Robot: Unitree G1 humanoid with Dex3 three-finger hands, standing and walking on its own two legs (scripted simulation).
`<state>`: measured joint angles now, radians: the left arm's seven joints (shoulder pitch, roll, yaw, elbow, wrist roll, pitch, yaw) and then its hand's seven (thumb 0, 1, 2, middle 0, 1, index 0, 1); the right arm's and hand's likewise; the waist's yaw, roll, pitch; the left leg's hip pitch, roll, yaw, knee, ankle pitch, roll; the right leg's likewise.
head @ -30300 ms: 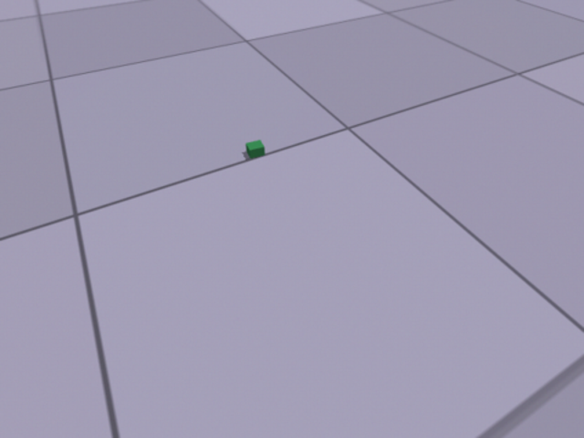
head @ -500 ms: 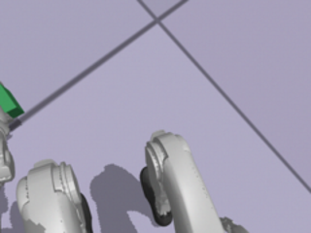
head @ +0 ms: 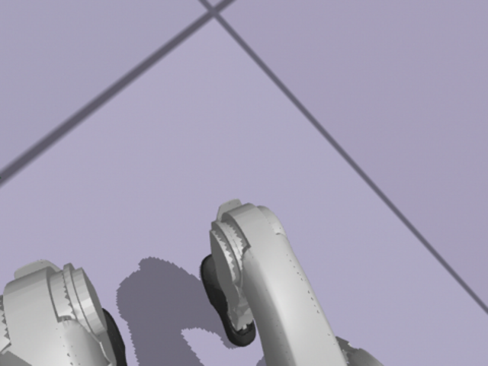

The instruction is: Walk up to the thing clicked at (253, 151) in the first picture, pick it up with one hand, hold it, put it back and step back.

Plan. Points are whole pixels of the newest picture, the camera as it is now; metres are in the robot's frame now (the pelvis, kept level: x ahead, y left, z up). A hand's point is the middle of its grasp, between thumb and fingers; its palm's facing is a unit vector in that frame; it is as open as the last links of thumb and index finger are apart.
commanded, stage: rest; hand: left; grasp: from above
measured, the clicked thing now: out of the picture +0.47 +0.31 -0.25
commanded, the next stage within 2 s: open in 1.06 s
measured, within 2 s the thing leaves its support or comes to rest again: rests again in 0.58 s
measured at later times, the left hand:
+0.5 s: hand out of the picture +0.47 +0.30 -0.23, palm faces -0.35 -0.25 -0.90, open 10.0 cm
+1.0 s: hand out of the picture +0.47 +0.30 -0.24, palm faces -0.36 -0.25 -0.90, open 10.0 cm
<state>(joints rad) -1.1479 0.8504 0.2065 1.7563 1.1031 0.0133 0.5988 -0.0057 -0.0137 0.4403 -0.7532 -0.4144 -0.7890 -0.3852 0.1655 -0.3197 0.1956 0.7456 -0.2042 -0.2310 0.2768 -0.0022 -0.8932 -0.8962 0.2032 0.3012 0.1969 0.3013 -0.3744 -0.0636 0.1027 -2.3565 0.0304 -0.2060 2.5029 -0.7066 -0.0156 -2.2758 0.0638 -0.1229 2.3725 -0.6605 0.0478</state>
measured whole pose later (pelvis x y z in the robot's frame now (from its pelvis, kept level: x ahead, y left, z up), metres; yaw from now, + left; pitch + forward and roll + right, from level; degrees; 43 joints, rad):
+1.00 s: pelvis -0.01 +0.01 +0.01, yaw -3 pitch +28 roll -14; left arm -1.20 0.99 0.17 1.84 1.10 0.00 0.67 -0.01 -0.01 0.46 -0.74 -0.44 -0.78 -0.41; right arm 0.16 -0.36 0.30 0.68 -0.23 -0.31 0.31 0.00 -0.90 -0.90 0.20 0.30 0.20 0.30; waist -0.44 -0.14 0.20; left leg -2.33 0.04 -0.26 2.51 -0.71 -0.01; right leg -2.22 0.08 -0.17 2.33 -0.64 0.06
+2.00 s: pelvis -0.01 +0.01 +0.01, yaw -4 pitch +27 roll -15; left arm -1.21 1.05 0.14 1.83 1.07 0.00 0.65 0.00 -0.31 0.92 -0.30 -0.86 -0.28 -0.87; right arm 0.16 -0.37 0.35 0.64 -0.23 -0.31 0.30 0.00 -0.90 -0.90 0.20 0.30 0.20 0.30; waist -0.46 -0.16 0.23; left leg -2.31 0.04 -0.28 2.49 -0.69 0.00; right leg -2.19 0.08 -0.18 2.29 -0.62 0.07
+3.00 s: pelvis -0.02 +0.00 +0.05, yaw +5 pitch +32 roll -8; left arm -0.97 0.67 -0.08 1.31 1.14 -0.09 0.25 0.00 -0.43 0.96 -0.16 -0.91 -0.14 -0.92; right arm 0.11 -0.30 0.09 0.65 -0.09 -0.05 0.14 0.00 -0.90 -0.90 0.20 0.30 0.20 0.30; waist -0.22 -0.01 -0.07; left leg -2.24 0.01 -0.14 2.31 -0.64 -0.01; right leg -2.16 0.02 -0.08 2.23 -0.63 0.03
